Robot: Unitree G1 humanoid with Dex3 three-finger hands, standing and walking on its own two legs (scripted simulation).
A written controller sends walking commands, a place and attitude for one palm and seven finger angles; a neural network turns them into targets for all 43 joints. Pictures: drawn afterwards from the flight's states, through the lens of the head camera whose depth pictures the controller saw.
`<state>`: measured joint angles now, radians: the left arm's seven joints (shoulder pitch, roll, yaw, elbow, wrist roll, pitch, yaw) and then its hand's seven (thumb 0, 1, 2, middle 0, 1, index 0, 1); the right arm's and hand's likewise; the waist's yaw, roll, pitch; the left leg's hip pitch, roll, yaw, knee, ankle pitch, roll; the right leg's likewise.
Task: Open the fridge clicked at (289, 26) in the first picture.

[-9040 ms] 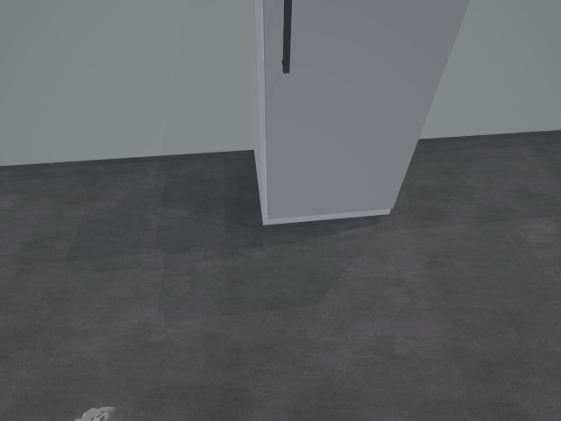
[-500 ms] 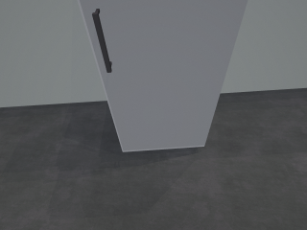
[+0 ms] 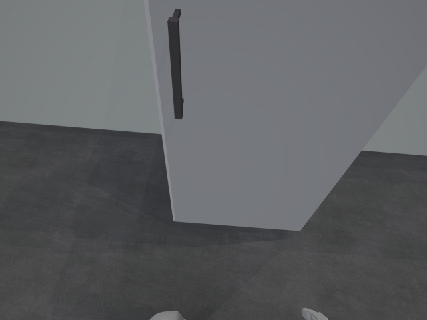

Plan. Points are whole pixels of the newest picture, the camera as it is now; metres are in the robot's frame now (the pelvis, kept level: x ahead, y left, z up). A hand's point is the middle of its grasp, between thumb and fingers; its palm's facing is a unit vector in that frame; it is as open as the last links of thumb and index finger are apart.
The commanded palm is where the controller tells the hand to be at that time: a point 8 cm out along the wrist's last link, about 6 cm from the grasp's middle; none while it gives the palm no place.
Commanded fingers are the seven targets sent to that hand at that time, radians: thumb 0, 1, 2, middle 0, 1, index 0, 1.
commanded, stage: take the last steps up to it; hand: left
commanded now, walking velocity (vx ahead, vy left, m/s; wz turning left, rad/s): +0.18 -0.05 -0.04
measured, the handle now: (178, 70) +0.56 +0.16 +0.16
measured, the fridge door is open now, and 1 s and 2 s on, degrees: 0 0 0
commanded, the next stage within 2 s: come to a stop and stand still in 0.12 s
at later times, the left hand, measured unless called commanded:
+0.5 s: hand (158, 285) +0.20 +0.14 -0.15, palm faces -0.03 -0.98 -0.21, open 7.4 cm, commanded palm none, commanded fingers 0.00 0.90 0.90 -0.20 -0.30 -0.20 -0.30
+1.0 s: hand out of the picture +0.05 +0.19 -0.16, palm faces +0.04 -0.98 -0.20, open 7.4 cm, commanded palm none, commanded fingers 0.00 0.90 0.90 -0.20 -0.30 -0.20 -0.30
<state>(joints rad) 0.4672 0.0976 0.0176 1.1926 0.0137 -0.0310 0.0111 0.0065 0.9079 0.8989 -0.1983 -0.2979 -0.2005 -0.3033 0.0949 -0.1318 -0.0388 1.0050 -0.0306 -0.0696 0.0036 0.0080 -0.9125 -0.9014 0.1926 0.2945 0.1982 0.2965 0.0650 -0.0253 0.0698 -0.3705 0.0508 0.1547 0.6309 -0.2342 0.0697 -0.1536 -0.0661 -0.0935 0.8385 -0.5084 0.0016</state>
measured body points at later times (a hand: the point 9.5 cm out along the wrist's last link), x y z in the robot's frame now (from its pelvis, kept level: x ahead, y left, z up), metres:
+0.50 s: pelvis +0.10 -0.02 +0.01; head +0.12 -0.04 +0.46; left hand +0.20 +0.19 -0.13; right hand +0.06 -0.23 -0.16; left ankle +0.06 +0.09 -0.72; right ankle +0.16 -0.14 -0.72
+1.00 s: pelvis +0.06 +0.00 +0.02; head +0.06 +0.00 +0.47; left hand +0.05 +0.24 -0.14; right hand +0.07 -0.22 -0.14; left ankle +0.04 +0.10 -0.72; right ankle +0.03 -0.12 -0.69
